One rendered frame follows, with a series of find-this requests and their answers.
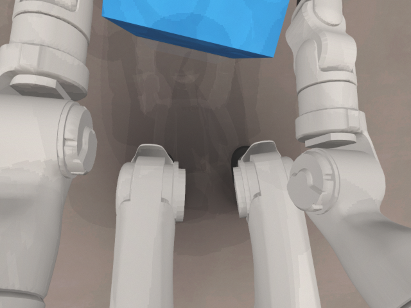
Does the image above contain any left robot forearm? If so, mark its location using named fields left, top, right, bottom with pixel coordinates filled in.
left=0, top=0, right=94, bottom=101

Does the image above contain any robot left upper arm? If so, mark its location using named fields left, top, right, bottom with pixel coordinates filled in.
left=0, top=94, right=97, bottom=308

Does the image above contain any left robot thigh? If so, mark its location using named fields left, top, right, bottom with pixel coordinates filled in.
left=109, top=156, right=186, bottom=308

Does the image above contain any right robot thigh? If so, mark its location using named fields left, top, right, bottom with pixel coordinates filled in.
left=233, top=151, right=321, bottom=308

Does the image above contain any carton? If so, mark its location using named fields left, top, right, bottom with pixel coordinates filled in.
left=102, top=0, right=289, bottom=58

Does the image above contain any right robot forearm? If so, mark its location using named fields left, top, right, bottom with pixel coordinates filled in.
left=285, top=0, right=380, bottom=164

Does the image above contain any robot thigh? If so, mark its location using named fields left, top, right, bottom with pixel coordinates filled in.
left=233, top=151, right=321, bottom=308
left=109, top=156, right=186, bottom=308

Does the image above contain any robot right upper arm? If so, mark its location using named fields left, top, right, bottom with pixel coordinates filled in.
left=287, top=148, right=411, bottom=308

